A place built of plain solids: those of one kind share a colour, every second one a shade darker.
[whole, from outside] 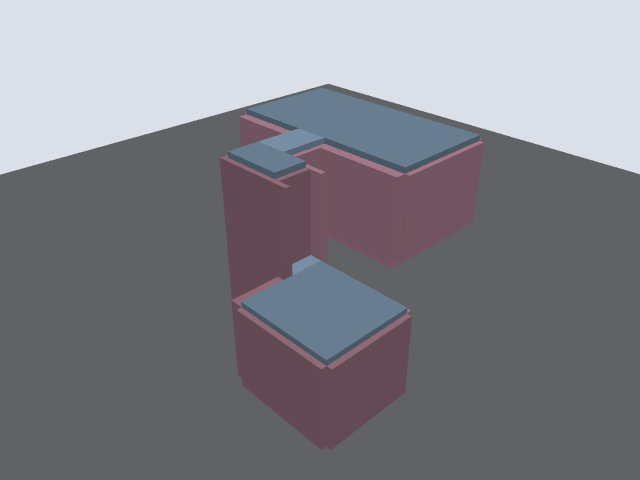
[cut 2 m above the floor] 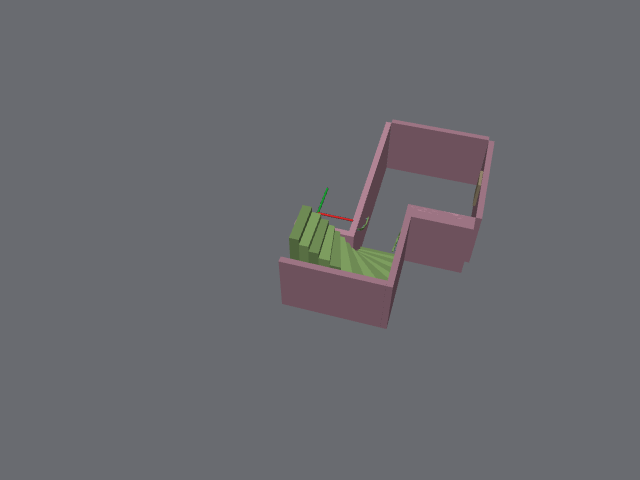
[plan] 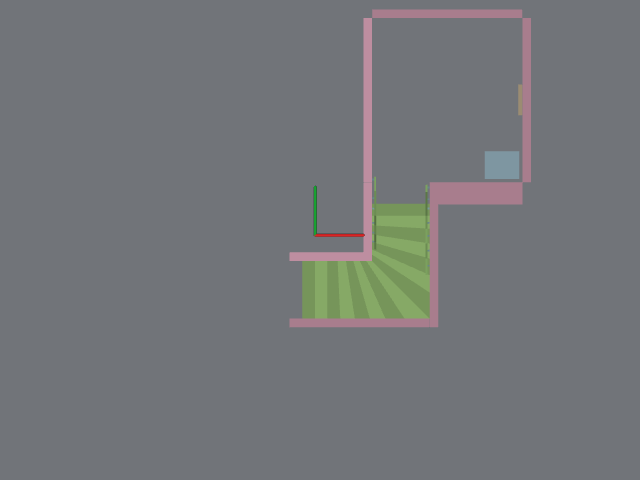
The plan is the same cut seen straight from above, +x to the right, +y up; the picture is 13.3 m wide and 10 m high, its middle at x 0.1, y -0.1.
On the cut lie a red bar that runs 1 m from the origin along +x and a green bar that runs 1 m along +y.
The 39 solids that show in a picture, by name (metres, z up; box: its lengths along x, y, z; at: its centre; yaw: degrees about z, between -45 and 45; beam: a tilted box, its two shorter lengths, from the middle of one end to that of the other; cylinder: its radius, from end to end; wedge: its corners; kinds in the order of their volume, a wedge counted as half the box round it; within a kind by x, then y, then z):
{
 "wall_1": {"box": [3.78, 0.18, 2.9], "at": [-2.43, 2.86, 4.5]},
 "wall_2": {"box": [0.18, 3.3, 2.9], "at": [-0.45, 1.12, 4.5]},
 "wall_3": {"box": [0.35, 2.79, 2.9], "at": [-0.36, -3.13, 4.5]},
 "wall_4": {"box": [0.35, 3.3, 2.9], "at": [-0.36, 1.12, 4.5]},
 "wall_5": {"box": [1.72, 0.18, 6.0], "at": [0.32, -0.45, 2.95]},
 "wall_6": {"box": [2.92, 0.18, 6.0], "at": [0.92, -1.83, 2.95]},
 "wall_7": {"box": [0.18, 1.64, 6.0], "at": [1.09, 0.28, 2.95]},
 "wall_8": {"box": [0.18, 3.42, 2.88], "at": [1.09, 2.81, 1.39]},
 "wall_9": {"box": [1.2, 0.18, 3.12], "at": [1.78, 0.54, 4.39]},
 "wall_10": {"box": [0.18, 3.02, 6.0], "at": [2.47, -0.41, 2.95]},
 "wall_11": {"box": [3.13, 0.18, 2.88], "at": [2.75, 4.61, 1.39]},
 "wall_12": {"box": [1.93, 0.46, 2.88], "at": [3.35, 0.87, 1.39]},
 "wall_13": {"box": [1.93, 0.18, 2.88], "at": [3.35, 1.01, 1.39]},
 "wall_14": {"box": [0.18, 3.42, 2.88], "at": [4.41, 2.81, 1.39]},
 "roof_1": {"box": [3.78, 7.29, 0.2], "at": [-2.43, -0.88, 6.05]},
 "roof_2": {"box": [1.72, 1.2, 0.2], "at": [0.32, -1.14, 6.05]},
 "roof_3": {"box": [1.2, 2.19, 0.2], "at": [1.78, -0.64, 6.05]},
 "roof_4": {"box": [1.2, 0.65, 0.19], "at": [1.78, 0.78, 2.92]},
 "roof_5": {"box": [3.13, 3.42, 0.19], "at": [2.75, 2.81, 2.92]},
 "tread_1": {"wedge": [[-0.27, -1.74, -0.05], [-0.27, -1.74, 2.86], [-0.27, -0.54, -0.05], [-0.27, -0.54, 2.86], [-0.01, -0.54, -0.05], [-0.01, -0.54, 2.86], [0.0, -1.74, -0.05], [0.0, -1.74, 2.86]]},
 "tread_2": {"wedge": [[-0.01, -1.74, -0.05], [-0.01, -1.74, 2.66], [-0.01, -0.54, -0.05], [-0.01, -0.54, 2.66], [0.25, -1.74, -0.05], [0.25, -1.74, 2.66], [0.25, -0.54, -0.05], [0.25, -0.54, 2.66]]},
 "tread_3": {"wedge": [[0.25, -1.74, -0.05], [0.25, -1.74, 2.47], [0.25, -0.54, -0.05], [0.25, -0.54, 2.47], [0.47, -0.54, -0.05], [0.47, -0.54, 2.47], [0.52, -1.74, -0.05], [0.52, -1.74, 2.48]]},
 "tread_4": {"wedge": [[0.46, -0.54, -0.05], [0.46, -0.54, 2.29], [0.52, -1.74, -0.05], [0.52, -1.74, 2.29], [0.64, -0.54, -0.05], [0.64, -0.54, 2.29], [0.83, -1.74, -0.05], [0.83, -1.74, 2.29]]},
 "tread_5": {"wedge": [[0.64, -0.54, -0.05], [0.64, -0.54, 2.1], [0.79, -0.54, -0.05], [0.79, -0.54, 2.1], [0.82, -1.74, -0.05], [0.82, -1.74, 2.1], [1.14, -1.74, -0.05], [1.14, -1.74, 2.1]]},
 "tread_6": {"wedge": [[0.79, -0.54, -0.05], [0.79, -0.54, 1.91], [0.93, -0.54, -0.05], [0.93, -0.54, 1.91], [1.13, -1.74, -0.05], [1.13, -1.74, 1.91], [1.46, -1.74, -0.05], [1.46, -1.74, 1.91]]},
 "tread_7": {"wedge": [[0.93, -0.54, -0.05], [0.93, -0.54, 1.71], [1.07, -0.54, -0.05], [1.07, -0.54, 1.71], [1.46, -1.74, -0.05], [1.46, -1.74, 1.71], [1.86, -1.74, -0.05], [1.86, -1.74, 1.71]]},
 "tread_8": {"wedge": [[1.06, -0.54, -0.05], [1.06, -0.54, 1.52], [1.18, -0.54, -0.05], [1.18, -0.54, 1.52], [1.86, -1.74, -0.05], [1.86, -1.74, 1.52], [2.38, -1.74, -0.05], [2.38, -1.74, 1.52]]},
 "tread_9": {"wedge": [[1.18, -0.54, -0.05], [1.18, -0.54, 1.33], [1.18, -0.41, -0.05], [1.18, -0.41, 1.33], [2.38, -1.74, -0.05], [2.38, -1.74, 1.33], [2.38, -1.2, -0.05], [2.38, -1.2, 1.33]]},
 "tread_10": {"wedge": [[1.18, -0.41, -0.05], [1.18, -0.41, 1.14], [1.18, -0.3, -0.05], [1.18, -0.3, 1.14], [2.38, -1.2, -0.05], [2.38, -1.2, 1.14], [2.38, -0.83, -0.05], [2.38, -0.83, 1.14]]},
 "tread_11": {"wedge": [[1.18, -0.3, -0.05], [1.18, -0.3, 0.95], [1.18, -0.14, -0.05], [1.18, -0.14, 0.95], [2.38, -0.83, -0.05], [2.38, -0.83, 0.95], [2.38, -0.49, -0.05], [2.38, -0.49, 0.95]]},
 "tread_12": {"wedge": [[1.18, -0.15, -0.05], [1.18, -0.15, 0.77], [1.18, 0.01, -0.05], [1.18, 0.01, 0.77], [2.38, -0.49, -0.05], [2.38, -0.49, 0.76], [2.38, -0.17, -0.05], [2.38, -0.17, 0.77]]},
 "tread_13": {"wedge": [[1.18, 0.01, -0.05], [1.18, 0.01, 0.57], [1.18, 0.21, -0.05], [1.18, 0.21, 0.57], [2.38, -0.18, -0.05], [2.38, -0.18, 0.58], [2.38, 0.14, -0.05], [2.38, 0.14, 0.57]]},
 "tread_14": {"wedge": [[1.18, 0.2, -0.05], [1.18, 0.2, 0.37], [1.18, 0.41, -0.05], [1.18, 0.41, 0.37], [2.38, 0.13, -0.05], [2.38, 0.13, 0.38], [2.38, 0.41, -0.05], [2.38, 0.41, 0.38]]},
 "tread_15": {"wedge": [[1.18, 0.4, -0.05], [1.18, 0.4, 0.19], [1.18, 0.66, -0.05], [1.18, 0.66, 0.19], [2.38, 0.4, -0.05], [2.38, 0.4, 0.19], [2.38, 0.65, -0.05], [2.38, 0.65, 0.19]]},
 "floor_1": {"box": [4.05, 7.29, 0.22], "at": [-2.29, -0.88, 2.94]},
 "bin_1": {"box": [0.72, 0.58, 1.11], "at": [3.89, 1.46, 0.51]},
 "cabinet_1": {"box": [0.09, 0.64, 0.9], "at": [4.27, 2.82, 1.49]},
 "guard_rail_1": {"wedge": [[1.23, 0.41, 1.31], [1.23, 0.41, 1.36], [1.23, 0.92, 0.93], [1.23, 0.92, 0.98], [1.27, 0.41, 1.31], [1.27, 0.41, 1.36], [1.27, 0.92, 0.93], [1.27, 0.92, 0.98]]},
 "guard_rail_2": {"wedge": [[2.3, 0.41, 1.31], [2.3, 0.41, 1.36], [2.3, 0.9, 0.93], [2.3, 0.9, 0.98], [2.34, 0.41, 1.31], [2.34, 0.41, 1.36], [2.34, 0.9, 0.93], [2.34, 0.9, 0.98]]}
}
